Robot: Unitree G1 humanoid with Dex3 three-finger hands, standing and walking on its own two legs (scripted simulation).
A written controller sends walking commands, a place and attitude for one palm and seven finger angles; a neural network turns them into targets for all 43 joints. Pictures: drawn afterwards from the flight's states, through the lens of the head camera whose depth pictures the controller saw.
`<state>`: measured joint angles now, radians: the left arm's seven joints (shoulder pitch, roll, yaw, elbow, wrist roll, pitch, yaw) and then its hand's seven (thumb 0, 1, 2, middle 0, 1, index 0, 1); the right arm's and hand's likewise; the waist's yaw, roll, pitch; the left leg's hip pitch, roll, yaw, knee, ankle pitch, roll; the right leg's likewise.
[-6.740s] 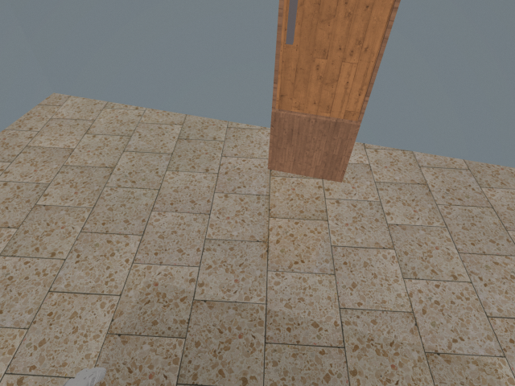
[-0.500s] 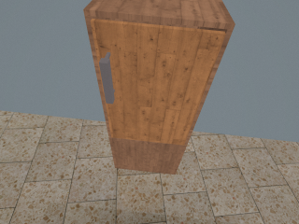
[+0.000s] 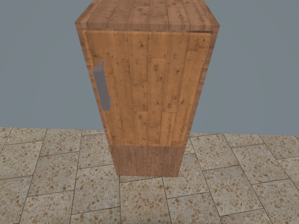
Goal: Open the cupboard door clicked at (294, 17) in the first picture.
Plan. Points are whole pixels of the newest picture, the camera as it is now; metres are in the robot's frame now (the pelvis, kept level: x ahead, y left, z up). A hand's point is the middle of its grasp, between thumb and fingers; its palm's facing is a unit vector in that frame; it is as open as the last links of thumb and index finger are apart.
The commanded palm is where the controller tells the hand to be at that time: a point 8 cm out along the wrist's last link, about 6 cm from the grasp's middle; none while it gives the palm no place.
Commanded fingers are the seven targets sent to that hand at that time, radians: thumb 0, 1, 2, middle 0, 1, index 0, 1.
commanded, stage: come to a stop and stand still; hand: left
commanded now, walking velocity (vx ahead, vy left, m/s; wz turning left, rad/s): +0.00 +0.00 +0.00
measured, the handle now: (104, 86) +0.54 +0.19 +0.08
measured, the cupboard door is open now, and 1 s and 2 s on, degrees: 0 0 0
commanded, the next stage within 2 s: look again from close up in 0.80 s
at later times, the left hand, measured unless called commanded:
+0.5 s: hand out of the picture +0.03 +0.18 -0.17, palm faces +0.01 -0.99 -0.16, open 7.3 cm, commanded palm none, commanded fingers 0.00 0.90 0.90 -0.20 -0.30 -0.20 -0.30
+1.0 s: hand out of the picture +0.03 +0.19 -0.17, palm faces +0.00 -0.99 -0.17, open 7.4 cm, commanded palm none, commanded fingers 0.00 0.90 0.90 -0.20 -0.30 -0.20 -0.30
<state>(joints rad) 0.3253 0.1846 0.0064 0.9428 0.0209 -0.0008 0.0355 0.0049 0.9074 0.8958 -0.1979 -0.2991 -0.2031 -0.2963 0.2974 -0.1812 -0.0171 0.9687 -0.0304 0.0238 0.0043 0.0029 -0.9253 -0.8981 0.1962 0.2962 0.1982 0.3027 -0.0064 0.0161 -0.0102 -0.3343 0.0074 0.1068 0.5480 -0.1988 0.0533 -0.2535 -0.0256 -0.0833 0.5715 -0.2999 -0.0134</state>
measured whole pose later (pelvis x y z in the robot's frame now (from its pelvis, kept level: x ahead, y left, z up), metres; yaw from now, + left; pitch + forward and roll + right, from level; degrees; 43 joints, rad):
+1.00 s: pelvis +0.04 +0.02 +0.01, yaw -1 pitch -1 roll +0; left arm 0.31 0.16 -0.02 1.11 0.02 0.00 0.03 0.00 0.91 0.90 -0.20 -0.30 -0.20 -0.30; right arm 0.26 -0.16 0.01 1.12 -0.01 -0.02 -0.02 0.01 -0.92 -0.90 0.20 0.30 0.20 0.30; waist 0.01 -0.03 0.01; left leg -0.21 -0.03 0.13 0.42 -0.20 0.08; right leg -0.13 -0.06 -0.06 0.43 -0.28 0.03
